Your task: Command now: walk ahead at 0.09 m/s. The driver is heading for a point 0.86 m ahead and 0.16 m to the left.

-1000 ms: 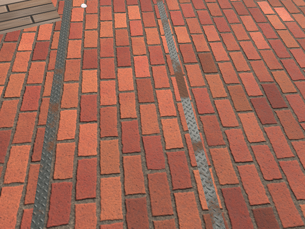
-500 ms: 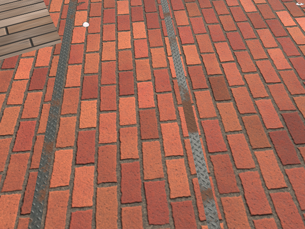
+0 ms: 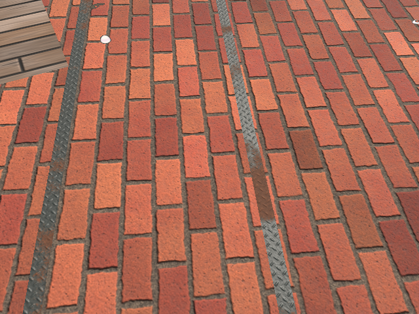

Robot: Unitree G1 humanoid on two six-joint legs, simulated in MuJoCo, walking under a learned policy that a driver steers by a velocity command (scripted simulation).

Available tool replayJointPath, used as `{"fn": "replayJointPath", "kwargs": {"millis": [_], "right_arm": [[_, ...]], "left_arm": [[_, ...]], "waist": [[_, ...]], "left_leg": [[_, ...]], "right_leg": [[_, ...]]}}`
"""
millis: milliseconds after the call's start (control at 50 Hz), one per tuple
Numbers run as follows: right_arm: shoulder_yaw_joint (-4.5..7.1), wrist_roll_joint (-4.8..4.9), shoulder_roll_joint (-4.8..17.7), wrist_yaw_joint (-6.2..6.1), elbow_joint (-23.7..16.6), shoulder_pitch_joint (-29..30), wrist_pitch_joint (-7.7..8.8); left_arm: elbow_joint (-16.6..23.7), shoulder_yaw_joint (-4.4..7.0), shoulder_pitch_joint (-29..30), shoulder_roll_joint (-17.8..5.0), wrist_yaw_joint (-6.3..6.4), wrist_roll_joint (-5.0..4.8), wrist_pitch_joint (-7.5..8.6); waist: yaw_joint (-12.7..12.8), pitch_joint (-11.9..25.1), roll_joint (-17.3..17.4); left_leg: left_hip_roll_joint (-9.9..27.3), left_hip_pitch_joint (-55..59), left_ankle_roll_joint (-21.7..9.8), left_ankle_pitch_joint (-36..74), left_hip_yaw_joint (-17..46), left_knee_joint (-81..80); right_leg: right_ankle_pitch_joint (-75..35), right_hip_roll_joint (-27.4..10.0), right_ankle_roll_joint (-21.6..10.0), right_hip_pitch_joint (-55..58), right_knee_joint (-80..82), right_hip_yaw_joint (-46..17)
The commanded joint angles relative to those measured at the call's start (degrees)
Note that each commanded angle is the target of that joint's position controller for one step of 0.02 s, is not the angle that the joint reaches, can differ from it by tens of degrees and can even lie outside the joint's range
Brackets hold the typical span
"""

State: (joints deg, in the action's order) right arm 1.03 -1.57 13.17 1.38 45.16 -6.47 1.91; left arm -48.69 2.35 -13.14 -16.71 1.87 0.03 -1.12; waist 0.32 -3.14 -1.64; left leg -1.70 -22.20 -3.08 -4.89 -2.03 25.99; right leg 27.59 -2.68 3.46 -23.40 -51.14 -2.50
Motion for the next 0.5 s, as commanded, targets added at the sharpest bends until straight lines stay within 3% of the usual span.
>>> {"fn": "replayJointPath", "kwargs": {"millis": [20, 60, 100, 120, 140, 160, 180, 200, 280, 500], "right_arm": [[1.96, -0.03, 7.64, -0.7, -2.7, 3.68, 0.5], [1.88, 0.61, 7.77, -1.09, -1.74, 4.12, 0.01], [1.17, 0.88, 6.08, -1.2, -0.39, 3.06, -0.36], [0.82, 0.64, 5.27, -1.15, 0.51, 1.6, -0.45], [1.25, 0.55, 6.05, -1.18, 0.74, -0.78, -0.6], [1.33, 0.34, 6.49, -1.5, 1.13, 0.13, -0.78], [1.4, 0.47, 6.36, -1.8, 1.39, 0.19, -0.9], [1.33, 0.58, 5.74, -2.1, 2.04, -0.47, -1.08], [1.43, 0.63, 5.63, -2.32, 4.33, -1.59, -1.15], [1.77, 1.44, 6.21, -2.95, 9.52, -1.77, -2.0]], "left_arm": [[-0.16, 0.8, -7.83, -2.83, 0.71, 0.46, -0.63], [-0.64, 0.9, -6.9, -2.78, 0.44, 0.69, -0.59], [-0.52, 0.93, -5.58, -2.87, 0.23, 1.72, -0.49], [0.37, 0.95, -4.35, -4.08, 0.39, 2.01, -0.34], [0.27, 1.92, -2.34, -8.25, 0.72, 1.21, -0.33], [-0.35, 1.81, -1.52, -6.68, 0.59, 0.9, 0.07], [-0.64, 1.19, -0.75, -4.44, 0.49, 1.18, 0.69], [-0.98, 0.95, 0.16, -3.58, 0.37, 1.31, 1.28], [-2.68, 0.76, -0.91, -3.37, 0.13, 0.49, 2.81], [-6.74, 0.39, -0.97, -2.78, 0.2, 0.13, 2.11]], "waist": [[1.97, 10.02, 9.5], [2.26, 9.41, 8.62], [2.46, 6.69, 7.35], [1.79, 4.21, 5.46], [-1.41, 1.21, -0.58], [-0.83, 0.23, -3.1], [-1.1, 0.23, -4.09], [-1.59, 0.6, -4.9], [-0.91, 2.88, -1.97], [-0.24, 4.42, 1.72]], "left_leg": [[13.0, 1.56, -9.25, -0.05, 11.22, -11.72], [12.23, -0.14, -7.87, -11.06, 10.74, -11.68], [9.95, -3.16, -3.96, -23.71, 10.29, -11.63], [8.24, -3.72, -1.24, -26.88, 9.62, -10.3], [4.73, -1.83, 0.92, -24.77, 6.44, -8.82], [3.33, 3.72, 2.11, -19.86, 4.33, -5.96], [3.26, 7.08, 2.13, -16.04, 3.97, -4.03], [3.32, 8.96, 1.8, -13.19, 3.65, -2.99], [3.41, 9.9, 1.08, -4.91, 3.31, -1.67], [3.74, 12.86, 1.59, 5.81, 3.03, -0.13]], "right_leg": [[-7.85, -0.81, -0.19, 10.31, 8.53, 0.67], [-14.83, -0.13, -1.18, 14.44, 15.27, 1.69], [-17.82, -0.17, -2.81, 17.65, 21.44, 1.52], [-17.58, -2.91, -4.17, 16.58, 25.83, -1.73], [-8.62, -3.62, -5.82, 10.22, 26.94, -2.77], [-0.83, -2.53, -6.03, 3.87, 29.18, -2.64], [-0.08, -2.35, -5.19, 1.64, 30.76, -2.66], [-2.32, -2.19, -4.3, 1.3, 31.16, -2.52], [-13.73, -1.61, -3.52, 6.4, 28.54, -1.49], [-25.54, -0.27, -4.17, 11.31, 26.79, 0.39]]}}
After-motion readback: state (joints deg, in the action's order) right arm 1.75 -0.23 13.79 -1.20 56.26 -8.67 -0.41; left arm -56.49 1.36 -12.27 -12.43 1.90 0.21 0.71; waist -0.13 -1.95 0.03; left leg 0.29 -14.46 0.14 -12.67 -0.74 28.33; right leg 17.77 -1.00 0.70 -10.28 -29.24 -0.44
